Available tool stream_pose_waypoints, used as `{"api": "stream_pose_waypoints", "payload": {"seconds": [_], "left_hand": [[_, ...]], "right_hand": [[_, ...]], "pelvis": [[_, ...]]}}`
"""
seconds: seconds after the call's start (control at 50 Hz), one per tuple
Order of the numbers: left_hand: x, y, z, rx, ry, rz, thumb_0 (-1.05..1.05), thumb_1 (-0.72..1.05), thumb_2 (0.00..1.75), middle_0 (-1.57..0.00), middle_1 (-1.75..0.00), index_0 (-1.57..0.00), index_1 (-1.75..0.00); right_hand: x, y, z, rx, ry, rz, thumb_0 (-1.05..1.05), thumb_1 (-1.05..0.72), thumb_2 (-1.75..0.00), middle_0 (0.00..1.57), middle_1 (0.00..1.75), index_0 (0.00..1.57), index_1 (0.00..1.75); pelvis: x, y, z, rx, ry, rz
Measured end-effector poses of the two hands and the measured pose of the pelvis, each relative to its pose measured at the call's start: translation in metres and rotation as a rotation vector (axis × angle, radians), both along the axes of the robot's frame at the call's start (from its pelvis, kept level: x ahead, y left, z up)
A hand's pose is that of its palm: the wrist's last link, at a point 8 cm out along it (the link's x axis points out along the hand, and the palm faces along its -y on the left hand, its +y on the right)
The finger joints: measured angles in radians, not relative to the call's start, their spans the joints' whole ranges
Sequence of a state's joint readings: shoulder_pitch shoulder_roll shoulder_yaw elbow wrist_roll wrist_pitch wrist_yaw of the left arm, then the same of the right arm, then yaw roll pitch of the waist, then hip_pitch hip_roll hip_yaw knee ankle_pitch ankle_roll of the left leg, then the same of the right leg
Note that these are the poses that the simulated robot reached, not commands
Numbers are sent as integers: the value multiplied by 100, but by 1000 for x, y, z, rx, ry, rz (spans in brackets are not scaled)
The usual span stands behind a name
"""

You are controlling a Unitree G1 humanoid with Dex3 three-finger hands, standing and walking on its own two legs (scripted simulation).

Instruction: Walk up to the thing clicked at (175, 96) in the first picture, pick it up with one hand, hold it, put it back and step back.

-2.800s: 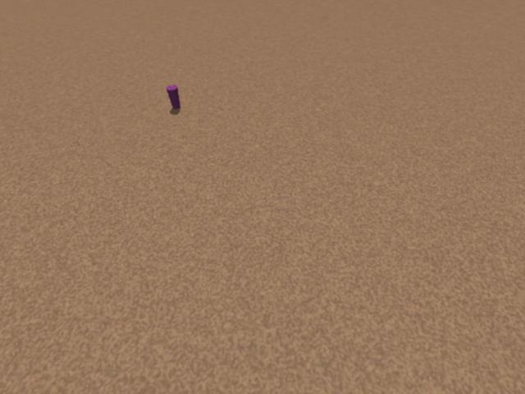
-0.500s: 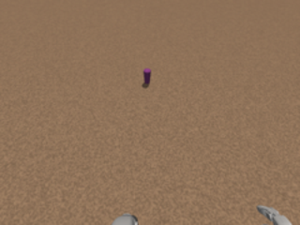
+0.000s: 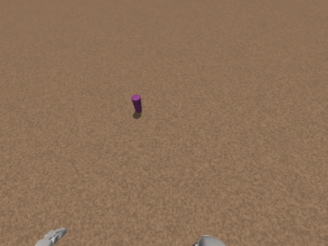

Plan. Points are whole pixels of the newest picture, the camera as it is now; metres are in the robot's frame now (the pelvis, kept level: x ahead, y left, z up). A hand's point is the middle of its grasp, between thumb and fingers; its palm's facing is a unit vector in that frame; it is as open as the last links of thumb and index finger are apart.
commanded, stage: walk up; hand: left
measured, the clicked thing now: (137, 104) +1.25 +0.23 -0.67
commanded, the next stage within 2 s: none
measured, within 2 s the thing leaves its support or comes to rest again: neither
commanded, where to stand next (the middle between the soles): +0.91 +0.02 m, yaw +1 degrees
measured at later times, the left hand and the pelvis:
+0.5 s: hand (68, 219) +0.24 +0.31 -0.15, palm faces +0.01 -0.94 -0.35, open 7.4 cm; pelvis +0.24 +0.03 +0.00, yaw +1 degrees
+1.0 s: hand (99, 131) +0.53 +0.25 -0.10, palm faces -0.01 -0.91 -0.41, open 7.3 cm; pelvis +0.44 -0.02 +0.02, yaw +0 degrees
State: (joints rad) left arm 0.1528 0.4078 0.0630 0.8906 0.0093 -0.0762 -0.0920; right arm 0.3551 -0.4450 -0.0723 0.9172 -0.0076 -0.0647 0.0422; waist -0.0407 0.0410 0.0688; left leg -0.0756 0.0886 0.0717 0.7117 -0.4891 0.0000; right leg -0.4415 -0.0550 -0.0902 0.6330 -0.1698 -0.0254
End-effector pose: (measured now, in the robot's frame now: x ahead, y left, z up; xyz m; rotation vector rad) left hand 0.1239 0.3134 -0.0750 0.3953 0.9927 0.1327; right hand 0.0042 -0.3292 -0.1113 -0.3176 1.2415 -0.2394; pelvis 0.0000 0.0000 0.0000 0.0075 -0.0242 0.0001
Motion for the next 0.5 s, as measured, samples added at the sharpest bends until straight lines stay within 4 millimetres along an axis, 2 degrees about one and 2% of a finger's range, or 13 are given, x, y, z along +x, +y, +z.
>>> {"api": "stream_pose_waypoints", "payload": {"seconds": [0.04, 0.08, 0.14, 0.22, 0.3, 0.38, 0.44, 0.5], "left_hand": [[19, -9, 6, 0, -33, 11, 1, 91, 90, -20, -30, -21, -30], [30, -14, 14, 0, -42, 30, 1, 91, 90, -20, -30, -21, -30], [36, -17, 21, 3, -17, 58, 1, 91, 90, -20, -30, -21, -30], [40, -13, 19, 5, 47, 89, 1, 91, 90, -20, -30, -21, -30], [47, -1, 10, -3, 105, 127, 1, 91, 90, -20, -30, -21, -30], [61, 16, -8, -18, 155, 168, 1, 90, 90, -20, -30, -21, -30], [81, 31, -28, -22, 198, 183, 1, 91, 90, -20, -30, -21, -30], [110, 35, -34, -28, 233, 180, 1, 91, 90, -20, -30, -21, -30]], "right_hand": [[26, -3, -2, 9, 10, 12, 1, -91, -90, 21, 30, 20, 30], [56, -4, 1, 22, -1, 31, 1, -91, -90, 21, 30, 20, 30], [104, -2, 11, 40, -47, 66, 1, -91, -90, 21, 30, 20, 30], [162, 0, 22, 46, -91, 105, 0, -91, -90, 21, 30, 20, 30], [217, 6, 31, 32, -102, 149, 0, -91, -90, 21, 30, 20, 30], [277, 18, 35, 5, -123, 180, 0, -91, -90, 21, 30, 20, 30], [322, 30, 35, -30, -166, 198, 0, -91, -90, 21, 30, 20, 30], [349, 40, 41, -37, -217, 180, 0, -91, -90, 21, 30, 20, 30]], "pelvis": [[17, -6, 3, 7, -6, 4], [35, -9, 10, 10, -10, 6], [61, -12, 20, 5, -9, 6], [96, -12, 25, -8, -3, 7], [134, -8, 24, -23, -1, 15], [178, 4, 16, -38, -4, 29], [212, 18, 4, -21, -7, 26], [236, 25, 5, -17, -13, 24]]}}
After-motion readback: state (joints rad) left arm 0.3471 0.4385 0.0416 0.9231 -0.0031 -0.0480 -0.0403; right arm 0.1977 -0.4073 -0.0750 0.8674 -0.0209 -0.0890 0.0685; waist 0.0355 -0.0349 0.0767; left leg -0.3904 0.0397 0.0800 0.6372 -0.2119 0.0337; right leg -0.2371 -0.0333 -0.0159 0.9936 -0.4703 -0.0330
